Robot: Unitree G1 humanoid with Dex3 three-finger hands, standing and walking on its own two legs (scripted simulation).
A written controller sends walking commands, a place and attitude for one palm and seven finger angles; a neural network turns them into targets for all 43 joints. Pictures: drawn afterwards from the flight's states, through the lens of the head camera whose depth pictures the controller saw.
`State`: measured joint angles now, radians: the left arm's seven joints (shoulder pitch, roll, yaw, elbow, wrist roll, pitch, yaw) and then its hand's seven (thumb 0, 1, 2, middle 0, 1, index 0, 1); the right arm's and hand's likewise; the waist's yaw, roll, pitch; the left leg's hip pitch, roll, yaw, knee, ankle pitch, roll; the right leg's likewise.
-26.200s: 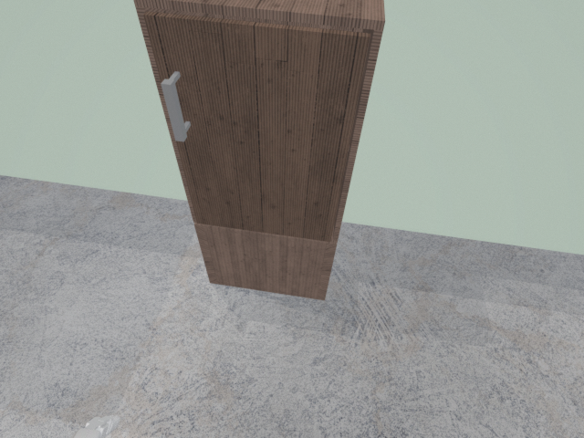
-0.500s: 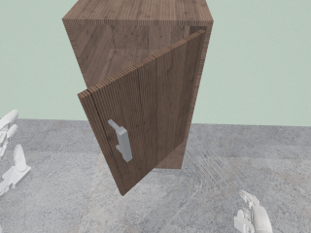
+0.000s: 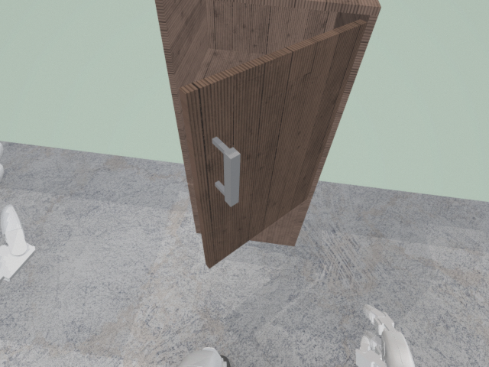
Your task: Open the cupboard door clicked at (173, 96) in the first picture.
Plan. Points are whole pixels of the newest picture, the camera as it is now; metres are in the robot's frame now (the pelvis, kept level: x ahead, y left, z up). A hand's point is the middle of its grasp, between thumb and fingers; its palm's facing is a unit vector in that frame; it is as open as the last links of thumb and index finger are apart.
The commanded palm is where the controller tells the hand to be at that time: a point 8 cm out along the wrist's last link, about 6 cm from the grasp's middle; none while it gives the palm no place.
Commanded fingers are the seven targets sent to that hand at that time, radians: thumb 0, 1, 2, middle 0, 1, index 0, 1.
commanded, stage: step back with the hand held close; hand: left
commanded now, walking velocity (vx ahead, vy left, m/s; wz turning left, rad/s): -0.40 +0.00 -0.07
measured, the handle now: (225, 172) +0.43 +0.08 +0.06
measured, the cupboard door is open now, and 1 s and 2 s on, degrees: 46 46 46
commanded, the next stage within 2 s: stop stepping back and stand still in 0.22 s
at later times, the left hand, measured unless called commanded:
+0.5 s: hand (7, 352) +0.11 +0.23 +0.17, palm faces +0.28 -0.82 -0.49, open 7.4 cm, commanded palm +0.04 +0.28 +0.19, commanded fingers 0.00 0.90 0.90 -0.20 -0.30 -0.20 -0.30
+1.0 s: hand out of the picture +0.04 +0.23 +0.19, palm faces +0.31 -0.82 -0.48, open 7.4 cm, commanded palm +0.00 +0.28 +0.19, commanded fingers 0.00 0.90 0.90 -0.20 -0.30 -0.20 -0.30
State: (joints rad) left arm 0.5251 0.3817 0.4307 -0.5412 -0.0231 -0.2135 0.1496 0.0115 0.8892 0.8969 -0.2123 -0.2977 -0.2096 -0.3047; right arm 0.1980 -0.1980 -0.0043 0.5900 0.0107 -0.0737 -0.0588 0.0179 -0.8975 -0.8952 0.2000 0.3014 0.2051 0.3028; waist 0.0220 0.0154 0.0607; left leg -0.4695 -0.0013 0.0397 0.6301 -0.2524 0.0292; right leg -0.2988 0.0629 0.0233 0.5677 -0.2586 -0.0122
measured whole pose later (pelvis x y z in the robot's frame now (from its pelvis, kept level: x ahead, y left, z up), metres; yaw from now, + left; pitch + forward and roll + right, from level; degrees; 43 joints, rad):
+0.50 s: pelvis -0.13 -0.01 +0.00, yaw -6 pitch +4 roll +0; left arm 0.59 0.48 0.46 -0.63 -0.07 -0.17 0.15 0.01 0.89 0.90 -0.21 -0.30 -0.21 -0.30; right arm 0.16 -0.15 0.03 0.58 0.00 -0.11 -0.04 0.01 -0.90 -0.90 0.20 0.30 0.21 0.30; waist -0.01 -0.06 0.01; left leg -0.53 0.03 0.06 0.44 -0.08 -0.01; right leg -0.09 0.03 -0.04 0.41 -0.40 -0.06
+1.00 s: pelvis -0.18 +0.00 +0.01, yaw -7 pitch -1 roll +0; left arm 0.62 0.42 0.42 -0.53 -0.03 -0.23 0.14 0.01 0.89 0.90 -0.22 -0.30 -0.21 -0.31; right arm 0.26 -0.19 0.00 0.64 0.00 -0.10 -0.05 0.02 -0.90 -0.90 0.20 0.30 0.20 0.30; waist -0.01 -0.01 -0.03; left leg -0.39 0.00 0.00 0.75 -0.33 0.00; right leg -0.17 0.04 -0.03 0.50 -0.32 -0.05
